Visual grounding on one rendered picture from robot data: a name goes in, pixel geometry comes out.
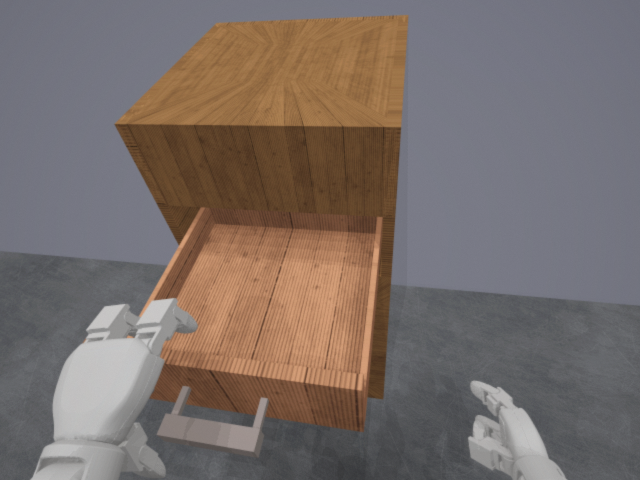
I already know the drawer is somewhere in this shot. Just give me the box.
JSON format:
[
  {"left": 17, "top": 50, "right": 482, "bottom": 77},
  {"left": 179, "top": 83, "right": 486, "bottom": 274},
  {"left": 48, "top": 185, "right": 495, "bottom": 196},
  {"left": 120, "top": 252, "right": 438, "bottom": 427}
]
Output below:
[{"left": 83, "top": 207, "right": 383, "bottom": 432}]

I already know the robot left hand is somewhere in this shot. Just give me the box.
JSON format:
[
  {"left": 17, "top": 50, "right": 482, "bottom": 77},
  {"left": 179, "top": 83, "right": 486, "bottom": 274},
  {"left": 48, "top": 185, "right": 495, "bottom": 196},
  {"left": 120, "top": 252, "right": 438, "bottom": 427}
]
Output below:
[{"left": 53, "top": 298, "right": 198, "bottom": 478}]

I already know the handle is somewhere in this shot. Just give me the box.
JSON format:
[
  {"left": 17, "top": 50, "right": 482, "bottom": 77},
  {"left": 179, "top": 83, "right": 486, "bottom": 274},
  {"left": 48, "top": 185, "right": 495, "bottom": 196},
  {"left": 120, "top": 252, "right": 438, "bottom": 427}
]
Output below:
[{"left": 157, "top": 386, "right": 269, "bottom": 458}]

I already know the robot right hand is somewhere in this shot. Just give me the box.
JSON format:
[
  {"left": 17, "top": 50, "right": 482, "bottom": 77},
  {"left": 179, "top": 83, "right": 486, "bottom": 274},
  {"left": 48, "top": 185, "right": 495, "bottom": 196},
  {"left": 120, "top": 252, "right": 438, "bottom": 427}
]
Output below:
[{"left": 468, "top": 381, "right": 549, "bottom": 479}]

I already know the cabinet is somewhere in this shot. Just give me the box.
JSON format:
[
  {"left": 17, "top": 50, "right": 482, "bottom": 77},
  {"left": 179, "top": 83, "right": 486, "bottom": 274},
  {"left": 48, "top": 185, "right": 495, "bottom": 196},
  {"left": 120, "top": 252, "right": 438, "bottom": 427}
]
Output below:
[{"left": 115, "top": 15, "right": 408, "bottom": 399}]

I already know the robot left forearm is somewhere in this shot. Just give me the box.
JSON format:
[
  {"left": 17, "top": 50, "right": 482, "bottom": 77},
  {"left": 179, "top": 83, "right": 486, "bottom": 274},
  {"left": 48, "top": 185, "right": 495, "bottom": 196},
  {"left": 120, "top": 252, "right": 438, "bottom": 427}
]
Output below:
[{"left": 30, "top": 439, "right": 126, "bottom": 480}]

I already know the robot right forearm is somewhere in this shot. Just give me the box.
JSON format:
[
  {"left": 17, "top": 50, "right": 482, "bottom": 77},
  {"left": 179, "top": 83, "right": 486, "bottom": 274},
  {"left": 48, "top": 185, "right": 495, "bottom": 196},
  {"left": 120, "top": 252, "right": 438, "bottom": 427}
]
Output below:
[{"left": 513, "top": 455, "right": 567, "bottom": 480}]

